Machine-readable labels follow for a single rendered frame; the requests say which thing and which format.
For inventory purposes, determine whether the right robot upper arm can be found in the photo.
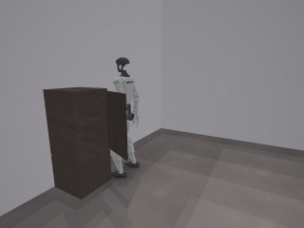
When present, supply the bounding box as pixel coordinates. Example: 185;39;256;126
131;76;139;99

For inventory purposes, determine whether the robot right thigh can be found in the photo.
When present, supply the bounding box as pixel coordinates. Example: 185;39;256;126
126;113;135;144

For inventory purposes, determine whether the right robot hand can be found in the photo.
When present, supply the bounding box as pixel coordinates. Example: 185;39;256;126
132;113;140;127

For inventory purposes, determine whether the robot left shin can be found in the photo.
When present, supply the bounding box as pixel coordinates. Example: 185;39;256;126
110;149;124;174

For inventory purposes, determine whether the right robot forearm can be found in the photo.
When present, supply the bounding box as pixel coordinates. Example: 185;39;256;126
133;96;140;114

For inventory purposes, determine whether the cupboard door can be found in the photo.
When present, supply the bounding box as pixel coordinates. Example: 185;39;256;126
105;90;128;161

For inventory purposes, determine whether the left robot upper arm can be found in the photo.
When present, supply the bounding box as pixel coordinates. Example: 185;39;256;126
112;76;124;94

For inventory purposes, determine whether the handle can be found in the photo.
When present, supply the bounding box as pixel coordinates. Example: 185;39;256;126
126;104;131;121

